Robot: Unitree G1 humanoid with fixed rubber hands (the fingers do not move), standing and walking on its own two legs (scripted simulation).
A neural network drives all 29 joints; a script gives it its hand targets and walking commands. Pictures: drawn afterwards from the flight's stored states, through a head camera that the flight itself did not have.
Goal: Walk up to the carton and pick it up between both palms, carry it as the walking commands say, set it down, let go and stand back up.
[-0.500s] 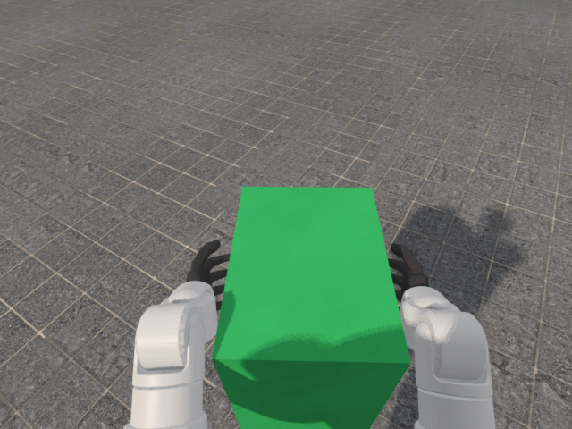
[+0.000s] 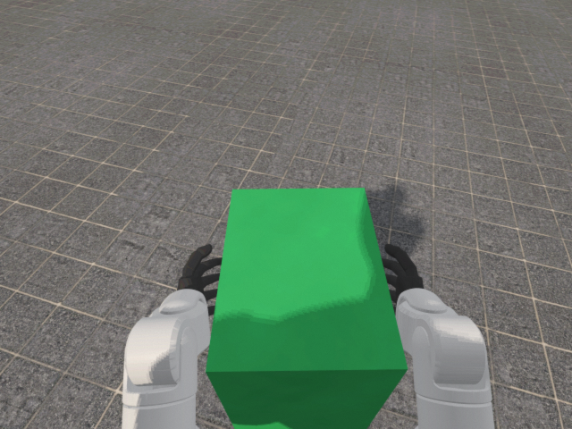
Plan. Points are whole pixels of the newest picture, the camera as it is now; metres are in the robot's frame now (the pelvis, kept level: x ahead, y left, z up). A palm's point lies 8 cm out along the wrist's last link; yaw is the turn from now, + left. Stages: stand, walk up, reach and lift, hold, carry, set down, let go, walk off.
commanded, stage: carry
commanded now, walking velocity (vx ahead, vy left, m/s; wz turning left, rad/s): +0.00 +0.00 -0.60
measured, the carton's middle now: (299, 315) +0.29 +0.02 +0.02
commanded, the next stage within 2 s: none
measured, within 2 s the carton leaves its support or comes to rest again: neither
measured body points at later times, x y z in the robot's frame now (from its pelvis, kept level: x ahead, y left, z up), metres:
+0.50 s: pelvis -0.04 -0.08 +0.00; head -0.02 -0.08 +0.45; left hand +0.27 -0.01 +0.07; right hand +0.22 -0.28 +0.07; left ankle -0.03 +0.04 -0.70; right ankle -0.01 -0.13 -0.72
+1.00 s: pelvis -0.08 -0.12 +0.01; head -0.12 -0.12 +0.46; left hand +0.22 -0.06 +0.09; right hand +0.15 -0.33 +0.09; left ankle -0.04 +0.02 -0.72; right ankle -0.05 -0.18 -0.72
